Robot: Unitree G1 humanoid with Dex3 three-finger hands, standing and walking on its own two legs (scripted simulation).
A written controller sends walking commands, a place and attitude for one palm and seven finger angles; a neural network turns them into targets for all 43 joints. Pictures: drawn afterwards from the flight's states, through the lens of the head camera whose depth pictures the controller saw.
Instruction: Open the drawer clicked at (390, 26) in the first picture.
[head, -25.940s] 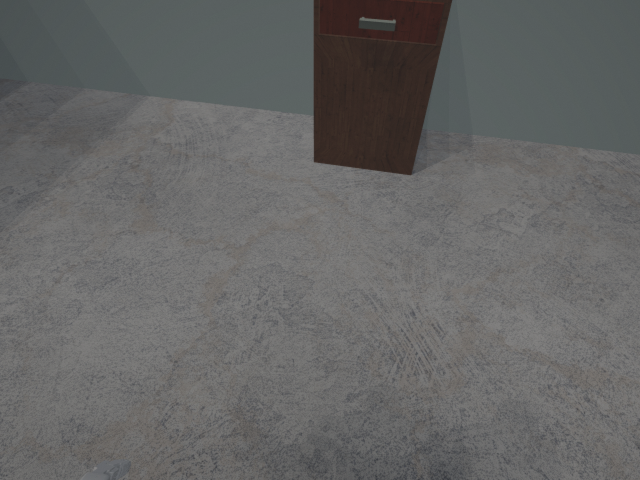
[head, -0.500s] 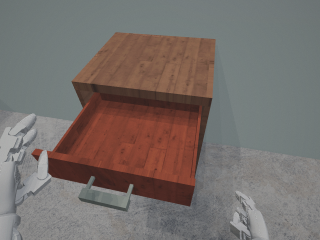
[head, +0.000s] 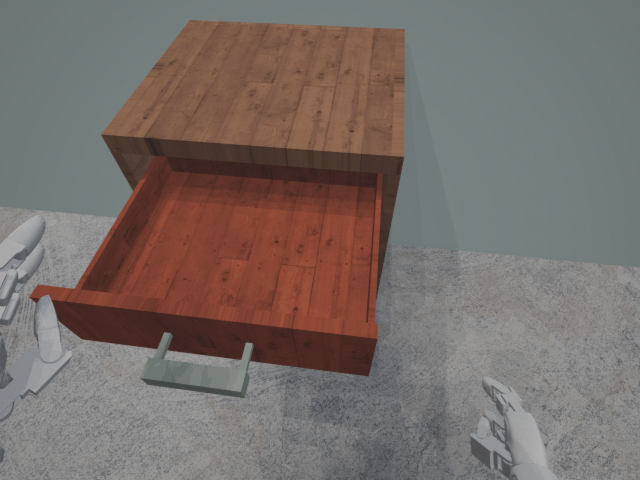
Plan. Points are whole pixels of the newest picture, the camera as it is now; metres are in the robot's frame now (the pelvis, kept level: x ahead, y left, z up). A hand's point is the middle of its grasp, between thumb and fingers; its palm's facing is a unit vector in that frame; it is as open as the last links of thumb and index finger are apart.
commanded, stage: step back with the hand held close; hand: left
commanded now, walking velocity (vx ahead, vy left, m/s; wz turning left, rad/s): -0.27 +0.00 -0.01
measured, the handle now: (201, 360) +0.27 +0.18 -0.05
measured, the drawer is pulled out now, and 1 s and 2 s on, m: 0.29 0.29 0.29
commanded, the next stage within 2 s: stop stepping back and stand still in 1.32 s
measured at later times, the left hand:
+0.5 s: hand (12, 440) +0.13 +0.23 +0.17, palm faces +0.38 -0.79 -0.47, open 7.4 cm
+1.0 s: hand out of the picture +0.10 +0.20 +0.16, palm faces +0.33 -0.83 -0.45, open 7.4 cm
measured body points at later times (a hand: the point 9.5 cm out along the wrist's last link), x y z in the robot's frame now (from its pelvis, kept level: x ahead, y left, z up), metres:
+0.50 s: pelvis -0.06 +0.00 -0.01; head -0.02 +0.01 +0.44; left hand +0.11 +0.27 +0.19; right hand +0.13 -0.23 -0.08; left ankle -0.03 +0.12 -0.74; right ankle +0.02 -0.13 -0.74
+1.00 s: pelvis -0.10 -0.02 -0.01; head -0.05 +0.00 +0.43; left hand +0.08 +0.25 +0.19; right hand +0.10 -0.24 -0.09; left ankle -0.05 +0.12 -0.73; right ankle -0.04 -0.13 -0.74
